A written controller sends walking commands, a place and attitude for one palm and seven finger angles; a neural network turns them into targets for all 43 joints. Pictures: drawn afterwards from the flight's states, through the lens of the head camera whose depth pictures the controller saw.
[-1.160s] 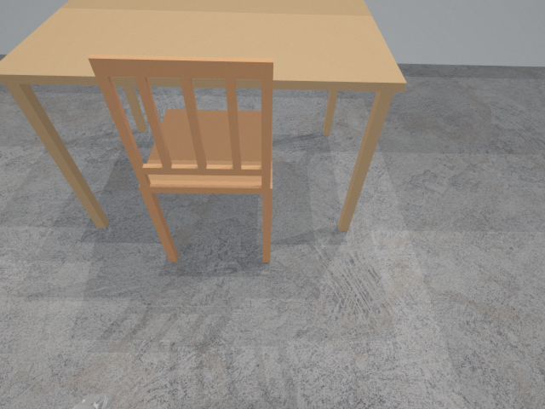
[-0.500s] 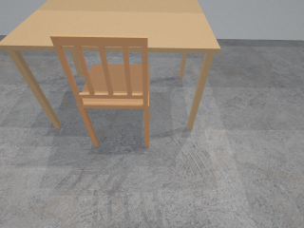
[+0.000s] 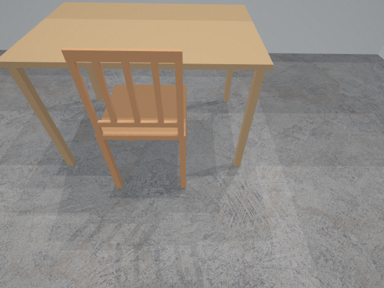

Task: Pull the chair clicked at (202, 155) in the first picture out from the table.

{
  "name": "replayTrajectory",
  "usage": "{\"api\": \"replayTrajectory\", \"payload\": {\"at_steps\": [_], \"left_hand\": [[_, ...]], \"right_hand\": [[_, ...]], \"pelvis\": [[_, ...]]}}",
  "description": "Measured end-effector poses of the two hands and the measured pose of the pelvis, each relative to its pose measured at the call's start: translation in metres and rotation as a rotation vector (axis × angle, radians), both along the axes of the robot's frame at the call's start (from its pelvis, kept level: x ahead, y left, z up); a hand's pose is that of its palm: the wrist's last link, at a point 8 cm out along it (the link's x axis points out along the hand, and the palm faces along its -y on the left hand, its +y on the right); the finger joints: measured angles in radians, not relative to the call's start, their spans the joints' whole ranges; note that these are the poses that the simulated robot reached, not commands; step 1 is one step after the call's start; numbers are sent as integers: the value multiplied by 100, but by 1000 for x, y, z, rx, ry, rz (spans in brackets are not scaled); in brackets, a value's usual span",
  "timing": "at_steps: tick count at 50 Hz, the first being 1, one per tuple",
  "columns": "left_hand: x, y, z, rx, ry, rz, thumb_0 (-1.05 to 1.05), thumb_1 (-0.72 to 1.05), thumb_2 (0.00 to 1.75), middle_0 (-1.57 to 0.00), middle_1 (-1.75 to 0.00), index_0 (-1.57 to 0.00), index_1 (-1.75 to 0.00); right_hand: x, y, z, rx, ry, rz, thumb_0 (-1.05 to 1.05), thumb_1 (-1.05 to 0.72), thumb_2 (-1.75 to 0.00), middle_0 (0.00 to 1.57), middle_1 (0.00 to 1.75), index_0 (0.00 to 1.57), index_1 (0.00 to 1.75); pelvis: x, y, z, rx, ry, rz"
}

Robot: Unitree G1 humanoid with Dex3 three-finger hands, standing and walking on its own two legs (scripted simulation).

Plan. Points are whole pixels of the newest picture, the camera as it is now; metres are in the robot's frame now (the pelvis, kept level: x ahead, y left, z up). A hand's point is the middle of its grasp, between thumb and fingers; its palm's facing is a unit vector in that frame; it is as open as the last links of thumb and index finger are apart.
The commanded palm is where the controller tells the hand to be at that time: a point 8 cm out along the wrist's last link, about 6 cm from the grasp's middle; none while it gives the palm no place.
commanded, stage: look at it before walking up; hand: left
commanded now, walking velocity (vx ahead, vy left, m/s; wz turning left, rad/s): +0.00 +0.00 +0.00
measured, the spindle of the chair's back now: (132, 94) +0.82 +0.29 -0.08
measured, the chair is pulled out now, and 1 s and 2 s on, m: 0.00 0.00 0.00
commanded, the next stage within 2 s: take the last steps up to it in 0.28 s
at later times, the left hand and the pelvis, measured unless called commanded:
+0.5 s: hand out of the picture +0.06 +0.23 -0.16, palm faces -0.01 -0.95 -0.30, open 7.4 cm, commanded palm none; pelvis +0.01 +0.00 +0.00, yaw +0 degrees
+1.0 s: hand out of the picture +0.13 +0.26 -0.18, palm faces +0.05 -0.99 -0.14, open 7.4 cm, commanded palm none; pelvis +0.13 +0.09 +0.00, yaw +2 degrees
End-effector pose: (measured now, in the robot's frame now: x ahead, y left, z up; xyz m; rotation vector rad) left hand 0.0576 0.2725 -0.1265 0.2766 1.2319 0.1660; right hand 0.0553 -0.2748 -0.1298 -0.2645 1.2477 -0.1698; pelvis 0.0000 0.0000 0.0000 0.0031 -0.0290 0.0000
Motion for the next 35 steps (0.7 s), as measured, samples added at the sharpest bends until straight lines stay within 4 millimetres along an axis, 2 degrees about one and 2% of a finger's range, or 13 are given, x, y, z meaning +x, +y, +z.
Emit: {"api": "replayTrajectory", "payload": {"at_steps": [13,24,29,35], "left_hand": [[-3,4,-1,4,25,2,1,91,90,-21,-30,-21,-30],[2,6,0,12,15,12,1,91,90,-21,-30,-21,-30],[-8,-1,-11,-36,28,54,1,91,90,-20,-30,-21,-30],[-41,2,-29,-112,122,139,1,91,90,-21,-30,-21,-30]], "right_hand": [[1,-3,2,-13,10,-3,0,-90,-90,20,30,20,30],[7,0,1,-11,2,3,0,-90,-90,20,30,20,30],[2,16,-7,13,48,9,0,-90,-90,20,30,20,30],[8,53,-8,29,98,11,1,-90,-90,20,30,20,30]], "pelvis": [[3,1,0,-1,7,-4],[8,2,0,-1,5,-1],[21,9,-5,-17,9,16],[47,35,-8,-29,13,43]]}}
